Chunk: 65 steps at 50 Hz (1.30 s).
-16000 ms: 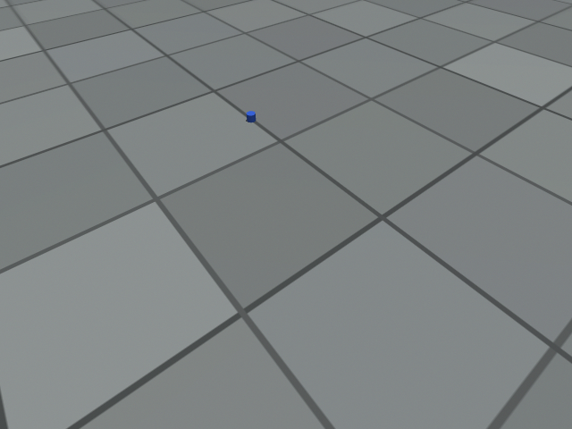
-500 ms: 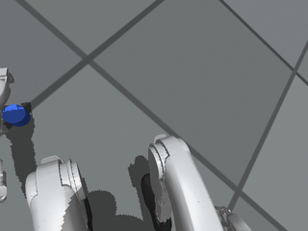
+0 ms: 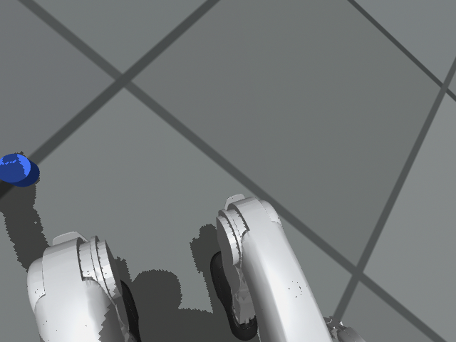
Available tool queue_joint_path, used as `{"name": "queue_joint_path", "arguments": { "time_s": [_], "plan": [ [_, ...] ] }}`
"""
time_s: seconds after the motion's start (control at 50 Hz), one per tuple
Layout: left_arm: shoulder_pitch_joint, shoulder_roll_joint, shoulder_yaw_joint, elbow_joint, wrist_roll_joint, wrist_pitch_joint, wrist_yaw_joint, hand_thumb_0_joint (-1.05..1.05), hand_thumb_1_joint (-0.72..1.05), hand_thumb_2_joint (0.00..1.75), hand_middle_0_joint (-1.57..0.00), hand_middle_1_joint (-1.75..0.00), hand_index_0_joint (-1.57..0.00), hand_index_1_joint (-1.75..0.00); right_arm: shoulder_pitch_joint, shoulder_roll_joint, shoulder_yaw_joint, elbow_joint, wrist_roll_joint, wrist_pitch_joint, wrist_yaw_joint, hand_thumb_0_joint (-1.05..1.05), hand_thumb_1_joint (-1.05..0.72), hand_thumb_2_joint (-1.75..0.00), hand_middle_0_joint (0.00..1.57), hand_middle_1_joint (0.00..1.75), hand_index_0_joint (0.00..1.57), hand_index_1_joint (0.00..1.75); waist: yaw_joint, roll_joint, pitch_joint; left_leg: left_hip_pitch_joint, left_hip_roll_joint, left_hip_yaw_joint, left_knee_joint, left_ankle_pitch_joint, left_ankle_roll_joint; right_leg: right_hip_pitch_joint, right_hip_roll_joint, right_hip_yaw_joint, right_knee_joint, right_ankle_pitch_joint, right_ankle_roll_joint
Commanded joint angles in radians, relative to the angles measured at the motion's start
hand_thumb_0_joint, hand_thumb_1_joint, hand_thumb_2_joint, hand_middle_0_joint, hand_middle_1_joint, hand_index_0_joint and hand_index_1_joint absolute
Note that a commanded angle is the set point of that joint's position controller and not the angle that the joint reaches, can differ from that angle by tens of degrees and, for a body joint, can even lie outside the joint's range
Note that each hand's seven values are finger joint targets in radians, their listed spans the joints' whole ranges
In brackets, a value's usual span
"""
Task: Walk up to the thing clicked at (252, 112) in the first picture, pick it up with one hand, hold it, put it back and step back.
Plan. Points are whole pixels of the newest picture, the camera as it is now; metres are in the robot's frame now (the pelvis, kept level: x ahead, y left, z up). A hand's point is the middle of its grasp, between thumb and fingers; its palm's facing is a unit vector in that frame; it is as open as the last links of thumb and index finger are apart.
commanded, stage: close in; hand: left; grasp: from above
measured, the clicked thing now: (18, 170) +0.47 +0.32 -0.29
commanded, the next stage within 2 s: rest palm in 0.06 s
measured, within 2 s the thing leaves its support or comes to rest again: neither
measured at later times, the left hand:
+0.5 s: hand (5, 170) +0.45 +0.31 -0.22, palm faces -0.42 -0.12 -0.90, open 14.0 cm
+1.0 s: hand (12, 174) +0.45 +0.31 -0.24, palm faces -0.43 -0.14 -0.89, open 14.1 cm
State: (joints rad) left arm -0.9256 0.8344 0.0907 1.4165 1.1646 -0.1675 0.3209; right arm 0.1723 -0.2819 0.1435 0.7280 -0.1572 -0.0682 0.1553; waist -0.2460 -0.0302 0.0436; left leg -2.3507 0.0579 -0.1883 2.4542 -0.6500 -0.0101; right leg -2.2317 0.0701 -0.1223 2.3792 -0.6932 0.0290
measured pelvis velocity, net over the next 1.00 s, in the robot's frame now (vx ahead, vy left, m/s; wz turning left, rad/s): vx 0.00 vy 0.01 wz -0.07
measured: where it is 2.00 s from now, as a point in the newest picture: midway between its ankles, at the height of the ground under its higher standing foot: (185, 326)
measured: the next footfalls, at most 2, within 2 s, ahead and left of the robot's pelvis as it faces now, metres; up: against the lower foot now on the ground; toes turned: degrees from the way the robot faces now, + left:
none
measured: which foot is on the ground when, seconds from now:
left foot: down 0.00-1.00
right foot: down 0.00-1.00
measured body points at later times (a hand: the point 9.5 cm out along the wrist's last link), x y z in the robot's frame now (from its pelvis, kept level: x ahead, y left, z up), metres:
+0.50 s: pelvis +0.00 +0.00 -0.01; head +0.26 +0.10 +0.34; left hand +0.47 +0.32 -0.17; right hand +0.05 -0.26 -0.09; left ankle +0.08 +0.14 -0.28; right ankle +0.10 -0.11 -0.28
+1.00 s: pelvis +0.00 +0.01 -0.02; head +0.26 +0.11 +0.33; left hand +0.47 +0.32 -0.19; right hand +0.05 -0.25 -0.08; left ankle +0.08 +0.14 -0.28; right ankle +0.10 -0.11 -0.28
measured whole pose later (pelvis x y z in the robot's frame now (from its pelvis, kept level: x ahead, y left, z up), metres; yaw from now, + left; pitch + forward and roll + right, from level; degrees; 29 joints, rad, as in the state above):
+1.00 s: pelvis +0.00 +0.01 -0.02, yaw -4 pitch +26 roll -13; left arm -0.99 0.96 0.15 1.70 1.26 -0.22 0.60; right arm 0.10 -0.32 0.26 0.70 -0.27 -0.21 0.23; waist -0.35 -0.13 0.13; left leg -2.36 0.06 -0.27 2.55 -0.69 -0.01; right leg -2.22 0.10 -0.18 2.41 -0.69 0.05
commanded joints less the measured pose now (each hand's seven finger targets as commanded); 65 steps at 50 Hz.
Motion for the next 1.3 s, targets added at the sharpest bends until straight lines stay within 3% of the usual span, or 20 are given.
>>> {"name": "queue_joint_path", "arguments": {
  "time_s": [0.0,0.16,0.26,0.32,0.46,0.5,0.54,0.6,0.66,0.7,0.74,0.82,0.88,0.9,1.0,1.02,1.06,1.08,1.14,1.28],
  "plan": [
    [-0.336,0.179,-0.032,-0.129,0.002,-0.073,0.040,0.00,-0.58,1.02,-0.07,-1.01,-0.06,-1.01,0.190,-0.260,-0.085,-0.004,0.005,-0.010,-0.020,0.00,-0.90,-0.90,0.20,0.30,0.20,0.30,-0.055,0.276,-0.625,0.459,-0.014,0.082,-0.210,0.074,0.031,0.295,0.031,-0.081,-0.279,0.163,-0.056],
    [-0.374,0.229,0.011,-0.036,0.104,-0.091,0.180,0.00,-0.54,1.03,-0.07,-1.00,-0.06,-1.01,0.146,-0.276,-0.064,-0.003,-0.023,-0.025,-0.016,0.00,-0.89,-0.90,0.20,0.30,0.20,0.30,-0.040,0.402,-0.656,0.594,-0.011,0.068,-0.230,0.165,0.011,0.225,0.026,-0.120,-0.207,0.240,-0.063],
    [-0.405,0.241,0.019,0.092,0.134,-0.055,0.251,0.00,-0.54,1.05,-0.08,-0.99,-0.06,-1.01,0.134,-0.280,-0.040,-0.006,-0.050,-0.051,0.003,0.00,-0.89,-0.90,0.20,0.30,0.20,0.30,-0.081,0.390,-0.577,0.531,-0.010,0.077,-0.211,0.135,0.018,0.226,0.032,-0.117,-0.213,0.230,-0.059],
    [-0.408,0.300,0.058,0.102,0.129,-0.035,0.277,0.00,-0.54,1.04,-0.08,-0.99,-0.06,-1.00,0.126,-0.297,-0.031,-0.019,-0.060,-0.071,0.012,0.00,-0.89,-0.90,0.20,0.30,0.20,0.30,-0.079,0.373,-0.596,0.514,-0.007,0.078,-0.195,0.128,0.024,0.261,0.033,-0.110,-0.216,0.225,-0.054],
    [-0.374,0.350,0.083,0.147,0.092,-0.015,0.277,0.00,-0.54,0.99,-0.07,-0.98,-0.06,-0.98,0.118,-0.309,-0.010,-0.029,-0.079,-0.100,0.021,0.00,-0.89,-0.90,0.20,0.30,0.20,0.30,-0.095,0.356,-0.595,0.456,0.001,0.071,-0.161,0.097,0.034,0.297,0.040,-0.106,-0.216,0.206,-0.049],
    [-0.367,0.311,0.054,0.132,0.079,-0.016,0.266,0.00,-0.53,0.98,-0.07,-0.98,-0.06,-0.99,0.114,-0.304,-0.002,-0.042,-0.077,-0.111,0.027,0.00,-0.89,-0.90,0.20,0.30,0.20,0.30,-0.103,0.361,-0.603,0.482,0.003,0.070,-0.150,0.134,0.033,0.316,0.041,-0.106,-0.209,0.246,-0.046],
    [-0.335,0.361,0.091,0.134,0.065,-0.022,0.265,0.00,-0.53,0.98,-0.07,-0.98,-0.06,-0.99,0.137,-0.321,-0.001,-0.025,-0.082,-0.117,0.031,0.00,-0.89,-0.90,0.20,0.30,0.20,0.30,-0.102,0.364,-0.605,0.480,0.003,0.061,-0.151,0.147,0.031,0.331,0.043,-0.120,-0.208,0.256,-0.044],
    [-0.328,0.355,0.073,0.133,0.066,-0.032,0.254,0.00,-0.54,0.98,-0.07,-0.97,-0.06,-0.98,0.139,-0.316,0.010,-0.026,-0.090,-0.123,0.041,0.00,-0.89,-0.90,0.20,0.30,0.20,0.30,-0.117,0.369,-0.597,0.485,0.007,0.056,-0.138,0.166,0.030,0.348,0.046,-0.123,-0.196,0.280,-0.043],
    [-0.296,0.389,0.105,0.110,0.053,-0.046,0.265,0.00,-0.54,0.98,-0.07,-0.97,-0.06,-0.97,0.137,-0.328,0.014,-0.026,-0.091,-0.120,0.041,0.00,-0.89,-0.90,0.20,0.30,0.20,0.30,-0.093,0.375,-0.609,0.478,0.008,0.053,-0.149,0.156,0.029,0.367,0.051,-0.129,-0.208,0.269,-0.044],
    [-0.302,0.347,0.068,0.123,0.062,-0.048,0.261,0.00,-0.55,0.99,-0.07,-0.96,-0.05,-0.97,0.132,-0.322,0.023,-0.035,-0.096,-0.127,0.050,0.00,-0.89,-0.90,0.20,0.30,0.20,0.30,-0.109,0.376,-0.580,0.471,0.010,0.050,-0.138,0.158,0.028,0.347,0.054,-0.132,-0.198,0.276,-0.044],
    [-0.282,0.400,0.116,0.107,0.059,-0.056,0.279,0.00,-0.55,1.02,-0.07,-0.96,-0.06,-0.97,0.141,-0.334,0.020,-0.027,-0.093,-0.124,0.050,0.00,-0.89,-0.90,0.20,0.30,0.20,0.30,-0.095,0.384,-0.603,0.482,0.012,0.044,-0.145,0.172,0.026,0.371,0.055,-0.136,-0.197,0.284,-0.046],
    [-0.309,0.349,0.061,0.128,0.076,-0.061,0.287,0.00,-0.56,1.02,-0.08,-0.94,-0.06,-0.96,0.119,-0.335,0.029,-0.036,-0.098,-0.137,0.061,0.00,-0.89,-0.90,0.20,0.30,0.20,0.30,-0.121,0.395,-0.556,0.492,0.014,0.037,-0.141,0.158,0.023,0.329,0.057,-0.149,-0.188,0.274,-0.046],
    [-0.282,0.389,0.102,0.163,0.074,-0.061,0.316,0.00,-0.53,1.02,-0.09,-0.95,-0.07,-0.97,0.128,-0.345,0.030,-0.022,-0.100,-0.140,0.061,0.00,-0.89,-0.90,0.20,0.30,0.20,0.30,-0.111,0.375,-0.551,0.471,0.015,0.037,-0.144,0.148,0.024,0.346,0.060,-0.151,-0.198,0.271,-0.044],
    [-0.292,0.347,0.059,0.179,0.083,-0.058,0.313,0.00,-0.53,1.01,-0.09,-0.95,-0.07,-0.97,0.111,-0.340,0.033,-0.034,-0.101,-0.144,0.064,0.00,-0.89,-0.90,0.20,0.30,0.20,0.30,-0.120,0.378,-0.519,0.462,0.014,0.037,-0.143,0.131,0.024,0.320,0.060,-0.151,-0.196,0.255,-0.044],
    [-0.329,0.370,0.069,0.185,0.085,-0.054,0.328,0.00,-0.51,1.01,-0.11,-0.96,-0.09,-0.98,0.113,-0.357,0.033,-0.028,-0.106,-0.160,0.072,0.00,-0.89,-0.90,0.20,0.30,0.20,0.30,-0.138,0.383,-0.504,0.475,0.017,0.028,-0.150,0.123,0.021,0.315,0.057,-0.163,-0.195,0.244,-0.044],
    [-0.331,0.343,0.042,0.209,0.084,-0.050,0.324,0.00,-0.49,0.99,-0.11,-0.97,-0.10,-0.98,0.100,-0.354,0.037,-0.035,-0.105,-0.166,0.076,0.00,-0.89,-0.90,0.20,0.30,0.20,0.30,-0.147,0.371,-0.476,0.461,0.015,0.026,-0.143,0.100,0.022,0.292,0.055,-0.162,-0.189,0.223,-0.044],
    [-0.337,0.381,0.066,0.195,0.081,-0.055,0.333,0.00,-0.50,0.99,-0.10,-0.97,-0.09,-0.98,0.099,-0.359,0.041,-0.028,-0.103,-0.167,0.072,0.00,-0.89,-0.90,0.20,0.30,0.20,0.30,-0.137,0.383,-0.509,0.479,0.018,0.020,-0.154,0.106,0.019,0.311,0.059,-0.167,-0.199,0.228,-0.045],
    [-0.331,0.343,0.036,0.201,0.085,-0.054,0.331,0.00,-0.48,0.98,-0.12,-0.97,-0.11,-0.98,0.082,-0.357,0.037,-0.036,-0.104,-0.171,0.073,0.00,-0.89,-0.90,0.20,0.30,0.20,0.30,-0.136,0.403,-0.505,0.493,0.018,0.020,-0.163,0.098,0.014,0.299,0.058,-0.166,-0.190,0.220,-0.050],
    [-0.331,0.359,0.037,0.218,0.086,-0.049,0.334,0.00,-0.47,0.98,-0.12,-0.97,-0.11,-0.98,0.076,-0.362,0.043,-0.029,-0.105,-0.176,0.078,0.00,-0.89,-0.90,0.20,0.30,0.20,0.30,-0.141,0.397,-0.478,0.484,0.021,0.012,-0.166,0.084,0.012,0.285,0.058,-0.170,-0.186,0.213,-0.049],
    [-0.334,0.357,0.033,0.216,0.075,-0.047,0.352,0.00,-0.47,0.95,-0.11,-0.97,-0.11,-0.97,0.071,-0.361,0.062,-0.025,-0.111,-0.189,0.090,0.00,-0.90,-0.90,0.20,0.30,0.20,0.30,-0.149,0.399,-0.499,0.497,0.024,0.010,-0.144,0.152,0.012,0.318,0.062,-0.178,-0.182,0.278,-0.042]
  ]
}}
